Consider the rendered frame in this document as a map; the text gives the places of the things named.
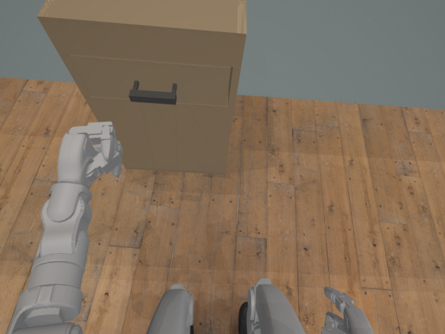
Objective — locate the cabinet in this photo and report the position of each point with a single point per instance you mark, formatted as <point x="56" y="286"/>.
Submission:
<point x="187" y="138"/>

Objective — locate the robot left forearm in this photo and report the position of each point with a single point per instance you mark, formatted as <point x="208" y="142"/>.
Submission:
<point x="53" y="293"/>

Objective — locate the right robot thigh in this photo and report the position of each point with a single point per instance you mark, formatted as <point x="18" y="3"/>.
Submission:
<point x="269" y="306"/>

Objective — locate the right robot hand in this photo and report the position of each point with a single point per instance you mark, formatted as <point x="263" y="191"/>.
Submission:
<point x="354" y="322"/>

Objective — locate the left robot hand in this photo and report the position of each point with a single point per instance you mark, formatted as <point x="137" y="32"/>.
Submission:
<point x="76" y="152"/>

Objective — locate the left robot thigh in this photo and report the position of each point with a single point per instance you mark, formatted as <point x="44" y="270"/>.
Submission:
<point x="174" y="313"/>

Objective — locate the drawer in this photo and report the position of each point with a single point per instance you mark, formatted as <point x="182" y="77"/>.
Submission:
<point x="114" y="77"/>

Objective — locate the handle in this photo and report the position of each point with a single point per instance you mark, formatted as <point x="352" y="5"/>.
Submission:
<point x="157" y="97"/>

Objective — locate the robot thigh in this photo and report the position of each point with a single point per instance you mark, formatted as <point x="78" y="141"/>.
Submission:
<point x="174" y="313"/>
<point x="269" y="306"/>

